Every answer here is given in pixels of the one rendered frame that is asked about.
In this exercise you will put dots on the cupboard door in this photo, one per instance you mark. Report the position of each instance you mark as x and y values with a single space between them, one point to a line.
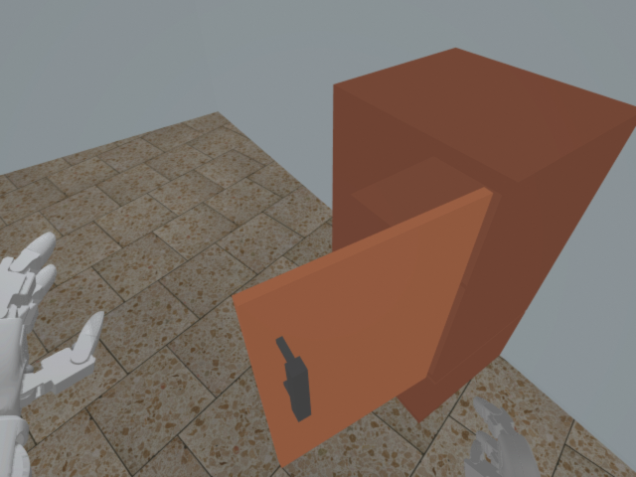
365 319

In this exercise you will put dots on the left robot forearm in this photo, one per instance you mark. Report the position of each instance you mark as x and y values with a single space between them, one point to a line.
14 460

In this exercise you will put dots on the right robot hand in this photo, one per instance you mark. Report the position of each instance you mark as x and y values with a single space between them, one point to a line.
510 455

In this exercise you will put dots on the left robot hand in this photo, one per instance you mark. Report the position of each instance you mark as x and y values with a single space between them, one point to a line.
23 285

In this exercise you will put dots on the handle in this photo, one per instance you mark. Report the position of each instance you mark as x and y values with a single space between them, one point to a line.
297 384

